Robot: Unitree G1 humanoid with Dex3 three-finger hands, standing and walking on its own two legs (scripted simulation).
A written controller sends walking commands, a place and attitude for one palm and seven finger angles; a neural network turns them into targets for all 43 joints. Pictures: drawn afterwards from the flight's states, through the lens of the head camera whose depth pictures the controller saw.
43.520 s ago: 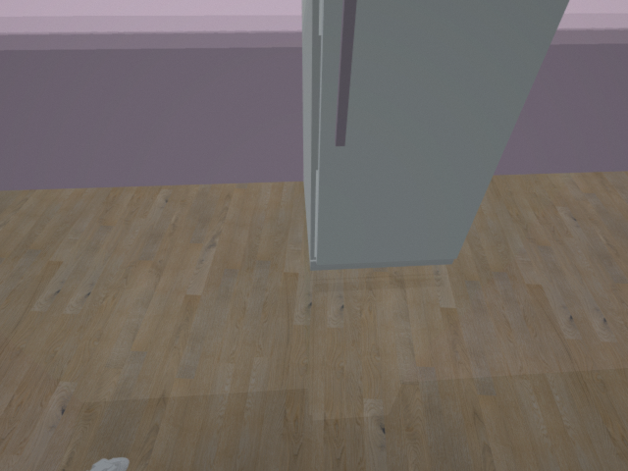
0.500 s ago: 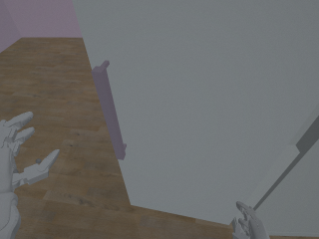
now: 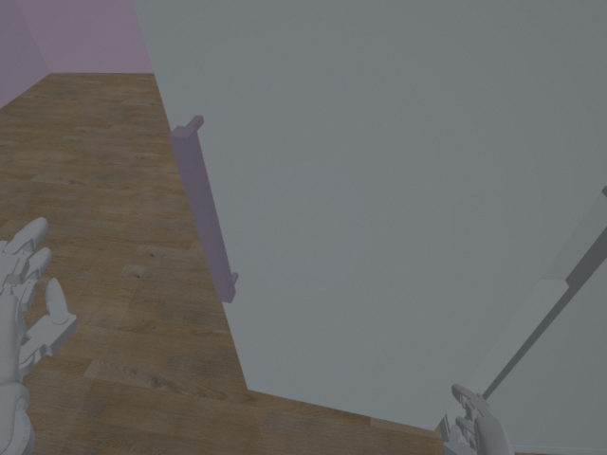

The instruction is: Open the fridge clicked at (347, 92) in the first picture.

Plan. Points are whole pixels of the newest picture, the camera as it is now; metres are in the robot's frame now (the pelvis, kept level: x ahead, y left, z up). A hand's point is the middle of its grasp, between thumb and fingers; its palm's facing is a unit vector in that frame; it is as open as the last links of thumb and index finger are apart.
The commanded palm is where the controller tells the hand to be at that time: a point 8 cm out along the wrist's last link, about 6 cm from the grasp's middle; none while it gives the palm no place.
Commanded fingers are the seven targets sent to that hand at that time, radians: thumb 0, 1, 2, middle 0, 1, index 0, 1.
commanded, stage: draw the hand back to the body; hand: left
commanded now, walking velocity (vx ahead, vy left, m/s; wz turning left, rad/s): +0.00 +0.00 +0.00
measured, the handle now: (214, 222) +0.43 +0.21 +0.07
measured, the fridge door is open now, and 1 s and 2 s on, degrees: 80 80 80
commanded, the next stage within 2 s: step back with the hand held close in 0.02 s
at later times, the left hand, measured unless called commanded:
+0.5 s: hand (52, 344) +0.16 +0.28 +0.14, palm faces +0.34 -0.81 -0.48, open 7.4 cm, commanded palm +0.11 +0.33 +0.17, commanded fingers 0.00 0.90 0.90 -0.20 -0.30 -0.20 -0.30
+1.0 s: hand out of the picture +0.09 +0.32 +0.16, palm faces +0.48 -0.77 -0.43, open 7.4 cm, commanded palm +0.01 +0.36 +0.17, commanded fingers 0.00 0.90 0.90 -0.20 -0.30 -0.20 -0.30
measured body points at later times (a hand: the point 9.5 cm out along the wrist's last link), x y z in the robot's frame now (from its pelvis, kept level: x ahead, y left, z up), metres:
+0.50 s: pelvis -0.04 +0.03 -0.01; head -0.01 +0.04 +0.44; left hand +0.14 +0.32 +0.17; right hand +0.14 -0.22 -0.08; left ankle +0.00 +0.12 -0.74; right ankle -0.02 -0.11 -0.74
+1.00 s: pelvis -0.11 +0.05 -0.02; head -0.10 +0.09 +0.43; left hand +0.06 +0.36 +0.18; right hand +0.05 -0.19 -0.08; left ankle +0.00 +0.12 -0.74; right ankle -0.11 -0.10 -0.70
